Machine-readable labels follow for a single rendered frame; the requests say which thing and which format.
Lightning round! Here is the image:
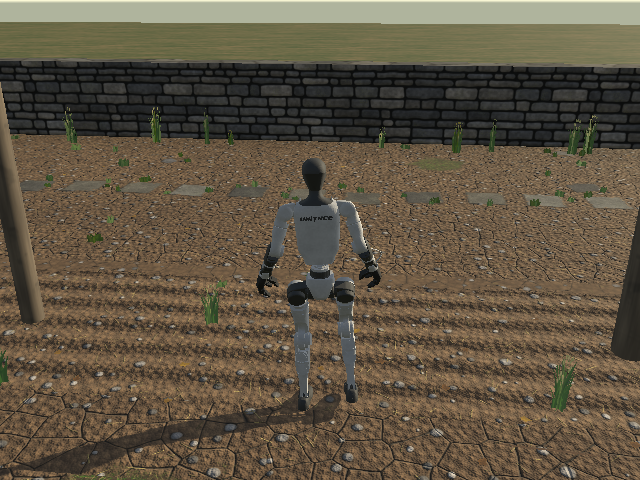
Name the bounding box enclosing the robot right shin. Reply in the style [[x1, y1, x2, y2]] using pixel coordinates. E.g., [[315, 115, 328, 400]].
[[341, 320, 356, 390]]

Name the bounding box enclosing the left robot forearm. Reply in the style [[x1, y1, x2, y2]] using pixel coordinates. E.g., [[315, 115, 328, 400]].
[[259, 242, 279, 279]]

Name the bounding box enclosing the robot right hand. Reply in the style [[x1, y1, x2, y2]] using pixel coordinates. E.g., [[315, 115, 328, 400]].
[[359, 266, 382, 288]]

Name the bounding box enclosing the robot left thigh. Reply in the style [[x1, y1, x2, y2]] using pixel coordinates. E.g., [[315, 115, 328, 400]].
[[287, 280, 312, 350]]

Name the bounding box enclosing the left robot upper arm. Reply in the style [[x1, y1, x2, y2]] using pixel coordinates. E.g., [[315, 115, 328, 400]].
[[268, 203, 295, 258]]

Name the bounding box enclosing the robot left hand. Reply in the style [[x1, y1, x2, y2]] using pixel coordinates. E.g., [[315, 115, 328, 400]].
[[256, 269, 279, 297]]

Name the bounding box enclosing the right robot forearm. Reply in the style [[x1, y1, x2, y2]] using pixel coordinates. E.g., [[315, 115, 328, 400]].
[[358, 238, 378, 272]]

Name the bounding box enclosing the right robot upper arm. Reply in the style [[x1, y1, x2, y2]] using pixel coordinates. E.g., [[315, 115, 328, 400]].
[[337, 200, 368, 254]]

